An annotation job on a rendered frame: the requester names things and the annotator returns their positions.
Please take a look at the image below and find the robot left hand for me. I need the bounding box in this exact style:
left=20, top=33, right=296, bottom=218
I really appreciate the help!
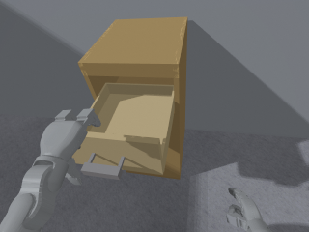
left=40, top=108, right=101, bottom=186

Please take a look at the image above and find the cabinet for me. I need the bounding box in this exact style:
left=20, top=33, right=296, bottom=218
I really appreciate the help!
left=77, top=16, right=188, bottom=180

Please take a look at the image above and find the left robot forearm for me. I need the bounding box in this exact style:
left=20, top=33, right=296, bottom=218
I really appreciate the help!
left=0, top=155, right=69, bottom=232

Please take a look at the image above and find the right robot forearm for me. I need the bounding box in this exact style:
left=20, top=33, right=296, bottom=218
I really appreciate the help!
left=245, top=218, right=272, bottom=232

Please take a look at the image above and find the handle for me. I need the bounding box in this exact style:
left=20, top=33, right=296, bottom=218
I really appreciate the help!
left=80, top=153, right=125, bottom=180

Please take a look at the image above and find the drawer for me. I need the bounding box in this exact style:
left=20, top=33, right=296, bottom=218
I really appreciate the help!
left=72, top=82, right=175, bottom=175

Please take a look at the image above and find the robot right hand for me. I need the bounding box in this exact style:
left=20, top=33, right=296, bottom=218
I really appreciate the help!
left=226, top=188, right=263, bottom=230

